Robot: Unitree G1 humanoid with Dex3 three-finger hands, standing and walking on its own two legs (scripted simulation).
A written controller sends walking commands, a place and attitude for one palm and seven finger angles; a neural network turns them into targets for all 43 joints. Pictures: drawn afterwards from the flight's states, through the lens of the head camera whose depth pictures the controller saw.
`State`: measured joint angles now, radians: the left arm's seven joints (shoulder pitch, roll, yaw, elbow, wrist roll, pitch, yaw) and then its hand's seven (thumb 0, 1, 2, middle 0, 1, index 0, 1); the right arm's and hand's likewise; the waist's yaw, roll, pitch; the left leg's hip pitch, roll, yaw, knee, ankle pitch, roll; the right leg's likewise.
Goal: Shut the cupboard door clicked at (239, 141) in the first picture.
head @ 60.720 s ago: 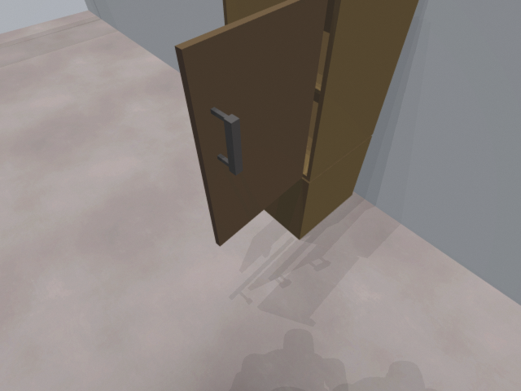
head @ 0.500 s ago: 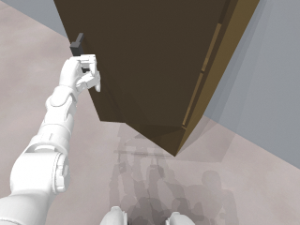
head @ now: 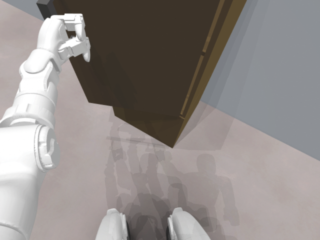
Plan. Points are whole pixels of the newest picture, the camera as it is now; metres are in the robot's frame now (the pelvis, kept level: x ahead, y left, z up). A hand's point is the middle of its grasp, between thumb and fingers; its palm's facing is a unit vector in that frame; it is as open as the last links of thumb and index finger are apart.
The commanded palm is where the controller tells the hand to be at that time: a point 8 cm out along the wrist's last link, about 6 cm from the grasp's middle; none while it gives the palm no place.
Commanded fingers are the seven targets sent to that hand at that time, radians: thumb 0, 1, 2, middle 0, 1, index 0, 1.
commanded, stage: push the door shut along its arc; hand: left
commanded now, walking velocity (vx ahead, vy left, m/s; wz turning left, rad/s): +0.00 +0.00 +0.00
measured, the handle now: (60, 24) +0.62 +0.17 +0.13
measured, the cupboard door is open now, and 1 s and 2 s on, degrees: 22 12 12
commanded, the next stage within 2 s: pull the fist back off the door in 0.62 s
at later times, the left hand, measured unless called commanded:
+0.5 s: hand (102, 27) +0.59 +0.07 +0.14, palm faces -0.36 -0.93 -0.03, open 2.9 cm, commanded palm +0.61 +0.10 +0.13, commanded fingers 0.00 0.90 0.90 -1.30 -1.50 -1.30 -1.50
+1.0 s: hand (113, 25) +0.62 +0.04 +0.12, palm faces +0.00 -1.00 -0.06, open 3.0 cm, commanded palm +0.59 +0.08 +0.13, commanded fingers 0.00 0.90 0.90 -1.30 -1.50 -1.30 -1.50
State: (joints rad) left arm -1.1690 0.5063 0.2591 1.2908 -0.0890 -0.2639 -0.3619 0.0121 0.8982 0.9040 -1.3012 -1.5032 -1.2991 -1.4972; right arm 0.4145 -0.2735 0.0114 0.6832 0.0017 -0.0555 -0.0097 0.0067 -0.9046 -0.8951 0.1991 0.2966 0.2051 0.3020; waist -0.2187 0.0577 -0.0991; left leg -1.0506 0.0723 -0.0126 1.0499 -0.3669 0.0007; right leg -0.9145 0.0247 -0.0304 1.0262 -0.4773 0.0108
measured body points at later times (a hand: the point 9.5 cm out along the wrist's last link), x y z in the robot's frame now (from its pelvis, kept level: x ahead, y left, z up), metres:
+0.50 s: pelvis +0.01 +0.00 -0.02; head +0.17 +0.01 +0.40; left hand +0.61 +0.12 +0.14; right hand -0.06 -0.26 -0.11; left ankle +0.07 +0.12 -0.66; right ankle +0.00 -0.13 -0.66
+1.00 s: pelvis +0.01 +0.00 -0.02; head +0.18 +0.01 +0.40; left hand +0.62 +0.10 +0.13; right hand -0.06 -0.23 -0.12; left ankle +0.07 +0.12 -0.66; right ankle +0.00 -0.13 -0.66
